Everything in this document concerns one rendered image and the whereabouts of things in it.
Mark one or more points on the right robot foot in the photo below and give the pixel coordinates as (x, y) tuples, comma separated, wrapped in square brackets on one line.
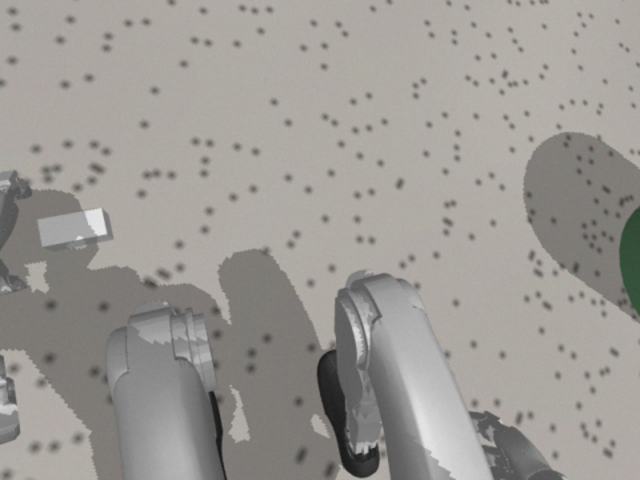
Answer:
[(333, 401)]

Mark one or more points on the left robot arm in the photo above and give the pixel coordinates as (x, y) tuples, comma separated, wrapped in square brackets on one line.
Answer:
[(9, 419)]

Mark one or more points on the left robot hand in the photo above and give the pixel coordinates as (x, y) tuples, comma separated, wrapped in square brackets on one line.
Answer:
[(11, 188)]

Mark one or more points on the left robot foot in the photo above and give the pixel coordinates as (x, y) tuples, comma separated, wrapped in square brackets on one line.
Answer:
[(219, 429)]

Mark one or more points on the right robot hand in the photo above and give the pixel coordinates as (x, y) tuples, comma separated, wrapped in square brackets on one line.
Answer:
[(515, 457)]

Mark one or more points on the small box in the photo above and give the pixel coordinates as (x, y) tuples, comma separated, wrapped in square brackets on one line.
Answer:
[(75, 229)]

